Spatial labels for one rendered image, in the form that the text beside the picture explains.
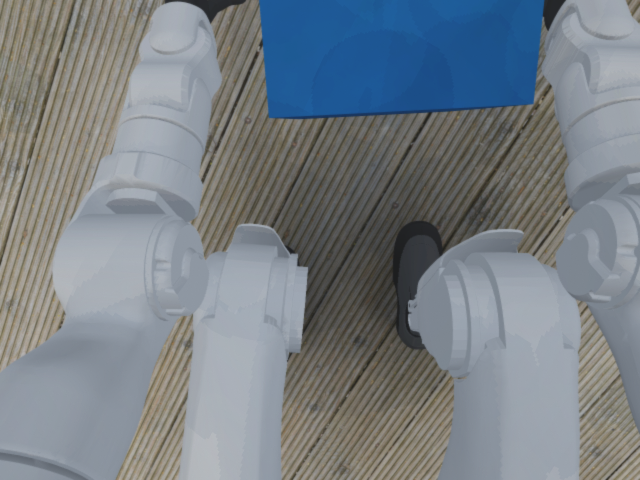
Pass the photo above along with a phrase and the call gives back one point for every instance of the robot right upper arm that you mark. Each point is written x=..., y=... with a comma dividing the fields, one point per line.
x=599, y=263

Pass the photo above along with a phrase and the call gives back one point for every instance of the robot left hand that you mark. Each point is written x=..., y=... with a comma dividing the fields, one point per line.
x=210, y=7

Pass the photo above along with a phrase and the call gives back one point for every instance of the carton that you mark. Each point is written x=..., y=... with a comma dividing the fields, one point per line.
x=344, y=58

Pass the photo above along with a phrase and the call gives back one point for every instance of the robot right forearm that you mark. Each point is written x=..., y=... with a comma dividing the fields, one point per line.
x=593, y=65

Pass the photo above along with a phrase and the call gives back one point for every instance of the robot left forearm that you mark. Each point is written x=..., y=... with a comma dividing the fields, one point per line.
x=155, y=162

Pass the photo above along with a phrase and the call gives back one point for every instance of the robot left upper arm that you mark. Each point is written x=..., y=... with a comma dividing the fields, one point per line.
x=69, y=409

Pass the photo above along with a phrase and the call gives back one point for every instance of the robot right hand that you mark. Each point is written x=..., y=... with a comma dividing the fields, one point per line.
x=551, y=8

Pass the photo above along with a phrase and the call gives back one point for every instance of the robot left foot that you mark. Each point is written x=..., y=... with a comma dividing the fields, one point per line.
x=291, y=251

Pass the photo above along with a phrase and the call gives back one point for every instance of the robot right shin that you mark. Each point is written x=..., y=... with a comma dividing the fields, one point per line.
x=499, y=240

